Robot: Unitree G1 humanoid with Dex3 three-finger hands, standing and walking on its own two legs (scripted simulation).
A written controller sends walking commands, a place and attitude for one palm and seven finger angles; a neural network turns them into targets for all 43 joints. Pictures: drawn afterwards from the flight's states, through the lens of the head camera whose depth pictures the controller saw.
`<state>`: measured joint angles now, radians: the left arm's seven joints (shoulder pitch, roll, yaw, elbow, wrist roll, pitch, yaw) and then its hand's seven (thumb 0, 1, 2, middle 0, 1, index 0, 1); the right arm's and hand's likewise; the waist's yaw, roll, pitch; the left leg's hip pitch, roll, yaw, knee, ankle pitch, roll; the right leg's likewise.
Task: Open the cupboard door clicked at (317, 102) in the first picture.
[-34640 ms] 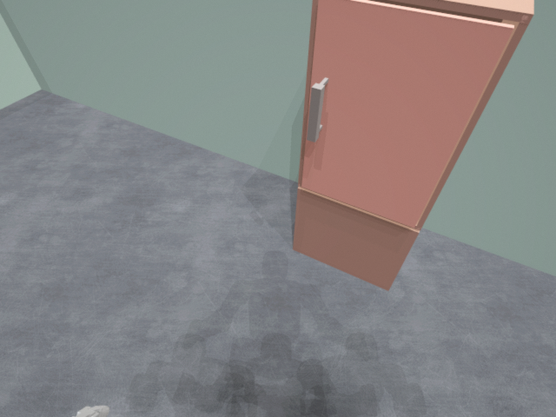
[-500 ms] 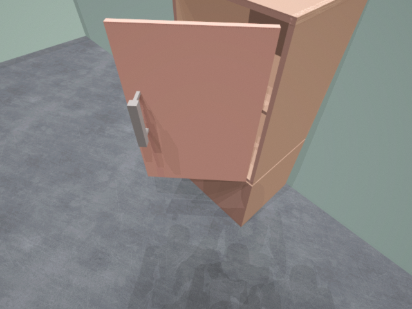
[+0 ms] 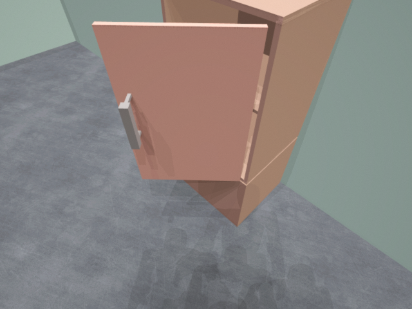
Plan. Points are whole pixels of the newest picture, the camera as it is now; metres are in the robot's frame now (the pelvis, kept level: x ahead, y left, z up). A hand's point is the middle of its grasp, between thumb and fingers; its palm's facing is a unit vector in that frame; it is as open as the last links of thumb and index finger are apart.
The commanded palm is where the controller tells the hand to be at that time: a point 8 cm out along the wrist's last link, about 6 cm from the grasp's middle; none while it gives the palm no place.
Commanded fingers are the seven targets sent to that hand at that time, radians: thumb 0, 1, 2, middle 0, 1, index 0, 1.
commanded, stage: look again from close up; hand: left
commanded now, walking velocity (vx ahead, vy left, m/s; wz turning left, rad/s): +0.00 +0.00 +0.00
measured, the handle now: (132, 122) +0.60 +0.25 -0.01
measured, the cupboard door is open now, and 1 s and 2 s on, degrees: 43 43 43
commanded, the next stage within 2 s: shuffle to correct the standing spot in 0.30 s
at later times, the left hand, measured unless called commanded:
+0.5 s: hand out of the picture +0.02 +0.16 -0.18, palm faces +0.00 -0.98 -0.19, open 7.4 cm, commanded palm none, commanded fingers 0.00 0.90 0.90 -0.20 -0.30 -0.20 -0.30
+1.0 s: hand out of the picture +0.10 +0.20 -0.18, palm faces +0.01 -0.97 -0.23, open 7.4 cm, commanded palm none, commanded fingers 0.00 0.90 0.90 -0.20 -0.30 -0.20 -0.30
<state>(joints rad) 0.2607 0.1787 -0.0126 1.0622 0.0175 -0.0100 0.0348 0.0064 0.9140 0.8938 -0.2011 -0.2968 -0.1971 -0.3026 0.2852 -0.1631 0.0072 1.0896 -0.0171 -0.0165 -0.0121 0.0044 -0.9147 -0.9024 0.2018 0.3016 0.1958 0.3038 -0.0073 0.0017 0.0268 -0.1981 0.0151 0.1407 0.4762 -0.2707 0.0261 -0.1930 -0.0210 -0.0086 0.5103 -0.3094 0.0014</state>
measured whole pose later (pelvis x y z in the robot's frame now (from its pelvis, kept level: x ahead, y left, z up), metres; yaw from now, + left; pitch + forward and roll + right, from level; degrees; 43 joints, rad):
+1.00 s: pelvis +0.06 +0.01 +0.00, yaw +0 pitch +0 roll +1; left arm 0.20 0.20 0.04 1.03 0.02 0.02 0.04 0.01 0.91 0.89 -0.20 -0.30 -0.20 -0.30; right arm 0.27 -0.11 -0.01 1.09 -0.02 -0.02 -0.04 0.01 -0.92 -0.90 0.20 0.30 0.20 0.30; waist 0.00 -0.03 0.10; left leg -0.11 -0.01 0.14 0.49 -0.37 0.04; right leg -0.30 -0.06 -0.05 0.60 -0.26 -0.01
